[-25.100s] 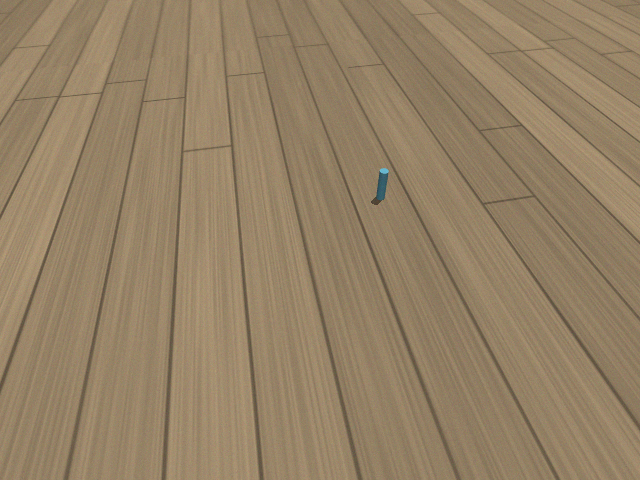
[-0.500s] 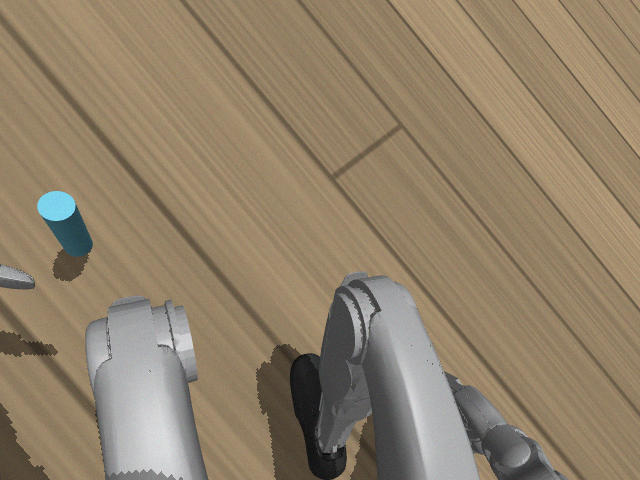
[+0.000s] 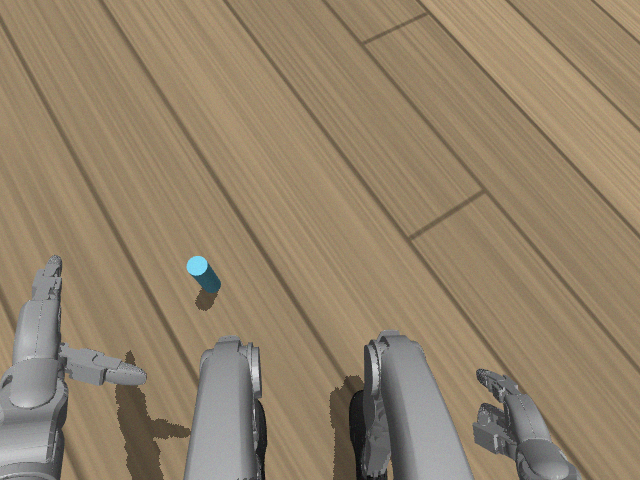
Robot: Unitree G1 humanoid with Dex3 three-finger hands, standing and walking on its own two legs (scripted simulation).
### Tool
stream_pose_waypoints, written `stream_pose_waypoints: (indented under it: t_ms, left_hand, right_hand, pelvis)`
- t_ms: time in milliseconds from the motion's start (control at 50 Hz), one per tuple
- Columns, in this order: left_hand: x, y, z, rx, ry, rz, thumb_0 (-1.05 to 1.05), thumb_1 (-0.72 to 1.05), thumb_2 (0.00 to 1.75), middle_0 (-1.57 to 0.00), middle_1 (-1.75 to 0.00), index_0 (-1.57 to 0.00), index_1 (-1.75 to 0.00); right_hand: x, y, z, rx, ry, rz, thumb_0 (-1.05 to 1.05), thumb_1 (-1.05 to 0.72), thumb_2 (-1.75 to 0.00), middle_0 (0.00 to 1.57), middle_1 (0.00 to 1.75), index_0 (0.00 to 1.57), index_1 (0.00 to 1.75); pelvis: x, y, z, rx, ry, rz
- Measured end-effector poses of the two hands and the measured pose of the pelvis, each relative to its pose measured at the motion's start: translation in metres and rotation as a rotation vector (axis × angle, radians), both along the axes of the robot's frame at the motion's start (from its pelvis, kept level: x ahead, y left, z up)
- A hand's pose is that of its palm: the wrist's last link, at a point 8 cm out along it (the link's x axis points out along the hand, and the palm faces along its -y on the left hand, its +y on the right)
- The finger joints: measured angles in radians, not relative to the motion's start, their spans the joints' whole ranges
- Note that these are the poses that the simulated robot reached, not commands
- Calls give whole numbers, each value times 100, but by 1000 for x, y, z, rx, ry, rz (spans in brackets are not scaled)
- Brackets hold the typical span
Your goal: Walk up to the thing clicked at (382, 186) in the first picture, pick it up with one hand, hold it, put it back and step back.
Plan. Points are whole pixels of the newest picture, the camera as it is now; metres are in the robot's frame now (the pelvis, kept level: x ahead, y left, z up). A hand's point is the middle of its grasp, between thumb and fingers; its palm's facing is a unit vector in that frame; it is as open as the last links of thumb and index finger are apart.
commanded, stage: home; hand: left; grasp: from the side
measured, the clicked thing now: (205, 276) +0.46 +0.23 -0.42
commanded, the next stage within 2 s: none
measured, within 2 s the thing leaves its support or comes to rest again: neither
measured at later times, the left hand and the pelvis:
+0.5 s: hand (41, 375) +0.25 +0.22 +0.11, palm faces +0.16 -0.93 -0.34, open 17.4 cm; pelvis +0.06 +0.01 +0.19, yaw +3 degrees
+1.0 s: hand (3, 429) +0.22 +0.20 +0.17, palm faces +0.17 -0.94 -0.29, open 17.6 cm; pelvis +0.07 +0.01 +0.22, yaw +4 degrees
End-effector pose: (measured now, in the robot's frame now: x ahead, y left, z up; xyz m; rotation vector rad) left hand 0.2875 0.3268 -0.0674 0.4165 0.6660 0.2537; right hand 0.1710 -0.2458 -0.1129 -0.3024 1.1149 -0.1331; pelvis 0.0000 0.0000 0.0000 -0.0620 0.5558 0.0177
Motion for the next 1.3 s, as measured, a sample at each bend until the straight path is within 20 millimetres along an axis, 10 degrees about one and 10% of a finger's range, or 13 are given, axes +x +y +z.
stream_pose_waypoints:
  t_ms: [300, 560, 760, 1300]
  left_hand:
    - [-34, -39, 127, -84, 104, 110, -1, -49, 8, -7, -6, -6, -6]
    - [-64, -68, 229, -146, 69, 101, -1, -53, 6, -6, -5, -6, -6]
    - [-84, -76, 265, -171, 26, 88, -1, -55, 5, -6, -5, -5, -5]
    - [-93, -91, 263, -196, 38, 90, -1, -56, 4, -5, -5, -5, -5]
  right_hand:
    - [42, -4, 161, -49, -222, -19, 1, -90, -90, 20, 31, 21, 30]
    - [47, 20, 245, -30, -359, -59, 1, -90, -90, 20, 31, 21, 30]
    - [70, 40, 271, 14, -476, -13, 2, -90, -90, 21, 31, 21, 30]
    - [57, 17, 276, -17, -468, 7, 2, -90, -90, 20, 31, 21, 30]
  pelvis:
    - [41, -2, 130, 18, -156, 34]
    - [67, 9, 201, 25, -330, 51]
    - [72, 14, 217, 32, -396, 56]
    - [66, 0, 223, 45, -432, 62]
